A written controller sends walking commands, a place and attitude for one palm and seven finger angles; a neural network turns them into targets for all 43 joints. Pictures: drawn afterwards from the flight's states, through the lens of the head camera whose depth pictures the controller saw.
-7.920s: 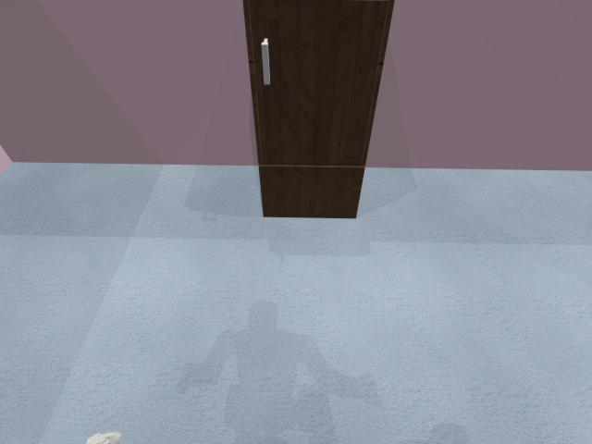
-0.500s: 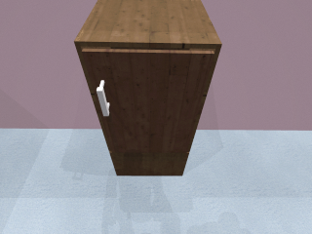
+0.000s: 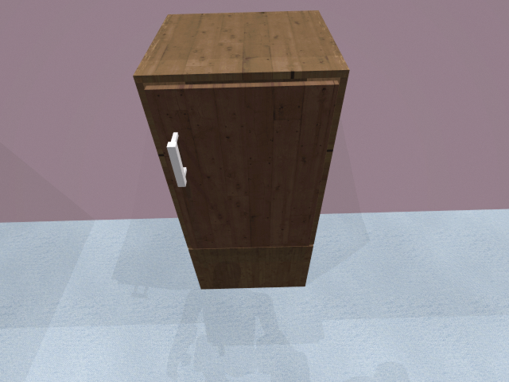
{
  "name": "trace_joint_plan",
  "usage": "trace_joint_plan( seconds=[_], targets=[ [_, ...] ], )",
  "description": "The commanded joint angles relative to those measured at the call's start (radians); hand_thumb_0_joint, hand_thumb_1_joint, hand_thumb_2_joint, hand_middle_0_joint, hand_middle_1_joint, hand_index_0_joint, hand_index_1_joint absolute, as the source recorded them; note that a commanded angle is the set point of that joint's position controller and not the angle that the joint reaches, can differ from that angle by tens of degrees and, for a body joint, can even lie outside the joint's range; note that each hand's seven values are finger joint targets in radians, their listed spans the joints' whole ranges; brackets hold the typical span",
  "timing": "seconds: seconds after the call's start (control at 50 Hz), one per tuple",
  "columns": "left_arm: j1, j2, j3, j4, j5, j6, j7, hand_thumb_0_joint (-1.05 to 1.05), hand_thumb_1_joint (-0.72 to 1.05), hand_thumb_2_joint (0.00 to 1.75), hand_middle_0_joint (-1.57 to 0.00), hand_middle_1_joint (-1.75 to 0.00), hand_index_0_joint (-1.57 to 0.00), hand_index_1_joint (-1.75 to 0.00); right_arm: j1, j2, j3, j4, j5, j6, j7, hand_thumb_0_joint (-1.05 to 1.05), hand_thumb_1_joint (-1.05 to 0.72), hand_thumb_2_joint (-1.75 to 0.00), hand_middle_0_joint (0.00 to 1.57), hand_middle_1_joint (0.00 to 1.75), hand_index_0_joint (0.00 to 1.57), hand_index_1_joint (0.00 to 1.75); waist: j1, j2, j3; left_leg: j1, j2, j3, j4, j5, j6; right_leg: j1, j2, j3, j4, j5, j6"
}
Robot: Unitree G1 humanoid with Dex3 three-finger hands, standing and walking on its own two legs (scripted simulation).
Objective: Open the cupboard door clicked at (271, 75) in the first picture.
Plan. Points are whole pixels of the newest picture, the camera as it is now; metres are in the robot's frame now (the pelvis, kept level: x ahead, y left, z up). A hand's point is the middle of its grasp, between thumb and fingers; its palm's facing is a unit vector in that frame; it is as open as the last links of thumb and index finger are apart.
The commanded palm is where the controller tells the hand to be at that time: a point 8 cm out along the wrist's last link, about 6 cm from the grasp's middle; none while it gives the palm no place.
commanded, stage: come to a stop and stand still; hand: left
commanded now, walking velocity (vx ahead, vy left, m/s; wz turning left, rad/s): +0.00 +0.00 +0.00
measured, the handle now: (178, 160) +0.59 +0.22 +0.00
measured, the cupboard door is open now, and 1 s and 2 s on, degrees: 0 0 0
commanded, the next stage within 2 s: look again from close up in 0.16 s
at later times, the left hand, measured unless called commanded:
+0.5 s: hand out of the picture +0.02 +0.15 -0.17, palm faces +0.03 -0.98 -0.19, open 7.3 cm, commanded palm none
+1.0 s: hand (161, 325) +0.22 +0.17 -0.03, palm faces +0.26 -0.96 -0.10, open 7.5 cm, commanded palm +0.15 +0.22 -0.06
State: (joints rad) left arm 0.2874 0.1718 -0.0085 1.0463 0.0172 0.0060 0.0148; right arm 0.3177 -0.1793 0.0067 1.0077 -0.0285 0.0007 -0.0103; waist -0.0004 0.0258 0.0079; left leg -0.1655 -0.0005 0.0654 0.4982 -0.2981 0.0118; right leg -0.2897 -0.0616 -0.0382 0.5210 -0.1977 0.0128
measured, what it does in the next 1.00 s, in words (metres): stands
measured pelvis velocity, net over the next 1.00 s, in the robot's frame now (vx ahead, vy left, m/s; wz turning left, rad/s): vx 0.03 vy -0.02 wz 0.04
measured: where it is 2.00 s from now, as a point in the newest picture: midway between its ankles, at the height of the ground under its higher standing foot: outside the picture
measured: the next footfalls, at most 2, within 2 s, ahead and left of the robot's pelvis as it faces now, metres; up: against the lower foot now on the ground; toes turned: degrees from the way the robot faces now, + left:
none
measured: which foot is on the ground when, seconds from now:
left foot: down 0.00-1.00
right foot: down 0.00-1.00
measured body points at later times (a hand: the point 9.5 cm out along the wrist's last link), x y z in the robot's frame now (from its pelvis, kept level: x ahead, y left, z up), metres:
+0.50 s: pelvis +0.03 -0.02 +0.00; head +0.05 -0.03 +0.45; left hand +0.02 +0.20 -0.16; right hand +0.01 -0.22 -0.17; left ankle -0.02 +0.11 -0.73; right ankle +0.05 -0.13 -0.74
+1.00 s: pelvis +0.03 -0.02 -0.01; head +0.05 -0.03 +0.44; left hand +0.20 +0.22 -0.02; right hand +0.14 -0.27 -0.13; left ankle -0.01 +0.11 -0.73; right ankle +0.05 -0.13 -0.74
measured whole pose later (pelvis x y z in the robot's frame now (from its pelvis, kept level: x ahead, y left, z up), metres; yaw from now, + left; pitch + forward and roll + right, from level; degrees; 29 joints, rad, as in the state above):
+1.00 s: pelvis +0.03 -0.02 -0.01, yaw +2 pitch +4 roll +1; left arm 0.39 0.14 0.09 0.23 -0.15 -0.20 0.03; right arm 0.29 -0.23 -0.04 0.82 0.01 -0.26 -0.06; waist -0.02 0.02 -0.05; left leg -0.31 0.02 0.02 0.62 -0.38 -0.02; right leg -0.42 -0.06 -0.08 0.65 -0.30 -0.01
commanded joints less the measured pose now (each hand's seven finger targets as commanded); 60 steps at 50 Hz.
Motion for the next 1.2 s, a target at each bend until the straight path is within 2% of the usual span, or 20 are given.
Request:
trace_joint_plan(
  seconds=[0.0,0.18,0.38,0.78,0.8,0.82,0.84,0.86,0.88,0.9,0.92,0.94,0.96,0.98,1.0,1.04,1.06,1.08,1.1,1.18],
  targets=[
    [0.028,0.103,0.023,-0.032,0.001,-0.017,0.005,0.00,0.90,0.90,-0.20,-0.30,-0.20,-0.30,0.045,-0.091,-0.018,-0.033,0.006,-0.019,-0.005,0.00,-0.90,-0.90,0.20,0.30,0.20,0.30,0.004,-0.043,0.120,-0.189,0.079,-0.117,-0.186,-0.172,0.036,0.018,-0.035,0.090,-0.126,-0.224,-0.042],
    [0.035,0.084,0.023,0.007,-0.004,-0.030,0.008,0.00,0.90,0.90,-0.20,-0.30,-0.20,-0.30,0.089,-0.054,-0.009,0.032,0.012,-0.027,-0.011,0.00,-0.90,-0.90,0.20,0.30,0.20,0.30,-0.004,-0.053,0.084,-0.123,0.080,-0.090,-0.137,-0.030,0.025,0.031,-0.049,0.094,-0.127,-0.148,-0.049],
    [0.041,0.066,0.025,0.048,-0.005,-0.038,0.015,0.00,0.90,0.90,-0.20,-0.30,-0.20,-0.30,0.090,-0.034,-0.007,0.083,0.016,-0.038,-0.025,0.00,-0.90,-0.90,0.20,0.30,0.20,0.30,0.002,-0.018,0.045,-0.072,0.096,-0.073,-0.114,0.143,0.015,0.105,-0.057,0.070,-0.069,0.137,-0.055],
    [0.011,0.086,0.035,0.030,-0.003,-0.034,0.015,0.00,0.90,0.90,-0.20,-0.30,-0.20,-0.30,0.054,-0.046,-0.013,0.092,0.012,-0.033,-0.028,0.00,-0.90,-0.90,0.20,0.30,0.20,0.30,0.003,-0.042,0.037,-0.027,0.101,-0.067,-0.112,0.189,0.009,0.122,-0.055,0.063,-0.072,0.202,-0.059],
    [0.148,0.130,0.044,0.081,-0.004,-0.048,0.059,0.00,0.90,0.90,-0.20,-0.30,-0.20,-0.30,-0.084,-0.103,-0.036,0.022,0.025,-0.035,-0.020,0.00,-0.90,-0.90,0.20,0.30,0.20,0.30,0.066,-0.137,0.038,-0.116,0.104,-0.009,0.132,0.178,-0.026,0.161,-0.121,0.137,-0.069,0.720,-0.023],
    [-0.680,0.346,0.155,-1.470,-0.200,-0.280,0.050,0.00,0.88,0.89,-0.20,-0.32,-0.20,-0.32,-0.079,-0.252,-0.045,-0.326,0.074,-0.209,-0.060,0.00,-0.90,-0.90,0.20,0.30,0.20,0.30,-0.070,0.096,-0.457,0.081,-0.004,-0.035,-0.042,0.312,0.015,0.267,-0.047,0.116,0.008,0.540,-0.056],
    [-0.161,0.270,0.160,-1.178,-0.109,-0.226,0.098,0.00,0.85,0.88,-0.20,-0.33,-0.20,-0.33,-0.129,-0.163,-0.043,-0.263,0.050,-0.286,-0.096,0.00,-0.90,-0.90,0.20,0.30,0.20,0.30,0.020,0.257,-0.443,0.117,0.014,-0.024,-0.073,0.469,0.019,0.246,0.022,0.059,0.045,0.325,-0.075],
    [0.096,0.014,0.033,-1.029,-0.160,-0.097,0.120,0.00,0.83,0.87,-0.21,-0.34,-0.21,-0.34,-0.148,-0.119,-0.053,-0.276,0.079,-0.313,-0.092,0.00,-0.90,-0.90,0.20,0.30,0.20,0.30,-0.008,0.173,-0.217,-0.006,0.028,-0.056,-0.062,0.455,-0.021,0.099,0.036,-0.017,0.022,0.150,-0.059],
    [0.039,-0.039,0.008,-1.012,-0.171,-0.107,0.097,0.00,0.81,0.86,-0.21,-0.36,-0.21,-0.36,-0.116,-0.147,-0.050,-0.257,0.073,-0.325,-0.083,0.00,-0.90,-0.90,0.20,0.30,0.20,0.30,-0.037,0.031,-0.080,-0.068,0.020,-0.054,-0.015,0.373,-0.008,0.012,0.038,-0.045,0.007,0.164,-0.037],
    [-0.048,0.062,0.104,-1.037,-0.175,-0.160,0.084,0.00,0.78,0.85,-0.21,-0.37,-0.21,-0.37,-0.131,-0.179,-0.074,-0.310,0.059,-0.339,-0.077,0.00,-0.90,-0.90,0.20,0.30,0.20,0.30,-0.059,-0.104,-0.004,-0.160,0.006,-0.083,0.033,0.272,0.002,-0.069,0.038,-0.052,0.019,0.121,-0.026],
    [0.034,0.072,0.155,-0.991,-0.173,-0.225,0.045,0.00,0.76,0.84,-0.21,-0.39,-0.21,-0.39,-0.107,-0.188,-0.091,-0.334,0.040,-0.346,-0.070,0.00,-0.90,-0.90,0.20,0.30,0.20,0.30,-0.040,-0.193,-0.063,-0.208,0.000,-0.067,0.074,0.219,0.007,-0.107,0.041,-0.063,0.045,0.058,-0.017],
    [0.171,0.006,0.144,-0.901,-0.187,-0.288,-0.003,0.00,0.74,0.83,-0.21,-0.40,-0.21,-0.40,-0.126,-0.174,-0.097,-0.373,0.031,-0.353,-0.059,0.00,-0.90,-0.90,0.20,0.30,0.20,0.30,-0.006,-0.269,-0.049,-0.298,-0.004,-0.063,0.121,0.148,0.003,-0.159,0.042,-0.068,0.089,-0.018,-0.012],
    [0.266,-0.013,0.147,-0.838,-0.198,-0.354,-0.064,0.00,0.71,0.82,-0.21,-0.42,-0.21,-0.42,-0.140,-0.170,-0.101,-0.415,0.035,-0.362,-0.037,0.00,-0.90,-0.90,0.20,0.30,0.20,0.30,0.033,-0.189,-0.050,-0.358,-0.017,-0.057,0.168,0.124,-0.009,-0.173,0.035,-0.049,0.145,-0.025,-0.024],
    [0.298,-0.022,0.162,-0.842,-0.220,-0.440,-0.124,0.00,0.69,0.81,-0.22,-0.43,-0.22,-0.43,-0.142,-0.163,-0.103,-0.448,0.032,-0.363,-0.019,0.00,-0.90,-0.90,0.20,0.30,0.20,0.30,0.055,-0.220,-0.104,-0.419,-0.023,-0.047,0.221,0.103,-0.019,-0.190,0.036,-0.048,0.215,-0.031,-0.030],
    [0.303,-0.015,0.182,-0.849,-0.239,-0.531,-0.186,0.00,0.67,0.80,-0.22,-0.45,-0.22,-0.45,-0.161,-0.167,-0.112,-0.477,0.029,-0.363,-0.004,0.00,-0.90,-0.90,0.20,0.30,0.20,0.30,0.064,-0.229,-0.133,-0.495,-0.028,-0.037,0.283,0.076,-0.025,-0.219,0.037,-0.032,0.276,-0.035,-0.033],
    [0.267,0.033,0.215,-0.868,-0.265,-0.698,-0.317,0.00,0.62,0.78,-0.22,-0.48,-0.22,-0.48,-0.188,-0.181,-0.120,-0.533,0.026,-0.362,0.022,0.00,-0.90,-0.90,0.20,0.30,0.20,0.30,0.060,-0.150,-0.177,-0.609,-0.041,-0.027,0.405,0.015,-0.030,-0.288,0.025,0.016,0.367,-0.058,-0.046],
    [0.289,0.084,0.273,-0.827,-0.274,-0.704,-0.353,0.00,0.60,0.77,-0.22,-0.50,-0.22,-0.50,-0.178,-0.189,-0.127,-0.557,0.034,-0.346,0.030,0.00,-0.90,-0.90,0.20,0.30,0.20,0.30,0.085,-0.078,-0.186,-0.645,-0.044,-0.018,0.438,0.002,-0.028,-0.300,0.016,0.053,0.390,-0.089,-0.058],
    [0.257,0.081,0.250,-0.892,-0.295,-0.679,-0.379,0.00,0.57,0.76,-0.22,-0.51,-0.22,-0.51,-0.203,-0.200,-0.121,-0.612,0.039,-0.333,0.030,0.00,-0.90,-0.90,0.20,0.30,0.20,0.30,0.086,-0.091,-0.236,-0.673,-0.053,-0.006,0.456,-0.027,-0.018,-0.299,0.012,0.067,0.395,-0.128,-0.051],
    [0.225,0.106,0.272,-0.933,-0.311,-0.633,-0.387,0.00,0.55,0.75,-0.22,-0.53,-0.22,-0.53,-0.211,-0.206,-0.123,-0.656,0.049,-0.317,0.022,0.00,-0.90,-0.90,0.20,0.30,0.20,0.30,0.082,-0.132,-0.273,-0.693,-0.057,0.000,0.470,-0.053,-0.009,-0.293,0.014,0.080,0.389,-0.173,-0.044],
    [0.011,0.160,0.295,-1.191,-0.327,-0.529,-0.330,0.00,0.46,0.71,-0.23,-0.58,-0.23,-0.58,-0.165,-0.199,-0.109,-0.729,0.058,-0.282,-0.016,0.00,-0.90,-0.90,0.20,0.30,0.20,0.30,0.033,-0.058,-0.335,-0.701,-0.036,-0.034,0.508,-0.108,0.005,-0.354,0.033,0.100,0.393,-0.298,-0.032]
  ],
)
